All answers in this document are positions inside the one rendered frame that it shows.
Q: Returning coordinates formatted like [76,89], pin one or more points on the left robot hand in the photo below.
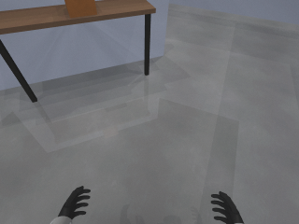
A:
[69,207]

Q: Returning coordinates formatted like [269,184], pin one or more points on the carton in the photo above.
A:
[80,8]

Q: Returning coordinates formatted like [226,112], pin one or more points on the right robot hand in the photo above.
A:
[230,211]

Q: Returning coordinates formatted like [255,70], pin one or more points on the table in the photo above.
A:
[35,18]

